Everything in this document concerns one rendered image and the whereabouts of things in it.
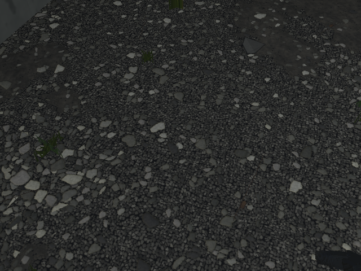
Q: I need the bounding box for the right robot hand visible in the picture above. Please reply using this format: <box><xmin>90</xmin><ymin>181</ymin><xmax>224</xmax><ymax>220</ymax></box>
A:
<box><xmin>315</xmin><ymin>250</ymin><xmax>361</xmax><ymax>271</ymax></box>

